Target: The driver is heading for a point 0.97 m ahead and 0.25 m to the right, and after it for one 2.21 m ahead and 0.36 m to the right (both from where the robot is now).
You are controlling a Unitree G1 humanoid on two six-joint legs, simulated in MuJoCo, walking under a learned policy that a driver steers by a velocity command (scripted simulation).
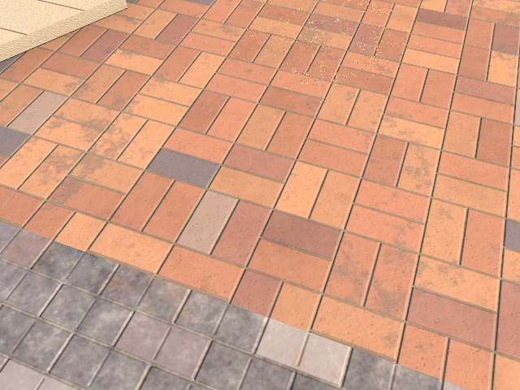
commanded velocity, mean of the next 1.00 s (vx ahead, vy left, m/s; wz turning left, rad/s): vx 0.50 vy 0.00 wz -0.10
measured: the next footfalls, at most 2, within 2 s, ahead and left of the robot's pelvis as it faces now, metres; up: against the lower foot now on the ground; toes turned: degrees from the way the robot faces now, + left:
right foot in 0.08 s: +0.22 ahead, -0.10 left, +0.00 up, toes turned -4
left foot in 0.64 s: +0.52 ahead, +0.08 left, +0.00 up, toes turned +4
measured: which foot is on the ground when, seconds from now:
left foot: down 0.00-0.10, up 0.12-0.62, down 0.64-1.00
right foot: up 0.00-0.06, down 0.08-0.64, up 0.66-1.00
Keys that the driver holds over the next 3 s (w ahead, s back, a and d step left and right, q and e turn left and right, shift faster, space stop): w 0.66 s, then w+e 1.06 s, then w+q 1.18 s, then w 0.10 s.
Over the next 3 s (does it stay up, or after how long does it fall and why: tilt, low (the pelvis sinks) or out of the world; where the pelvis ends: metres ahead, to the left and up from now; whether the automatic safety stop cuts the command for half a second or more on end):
stays up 1.51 -0.31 0.01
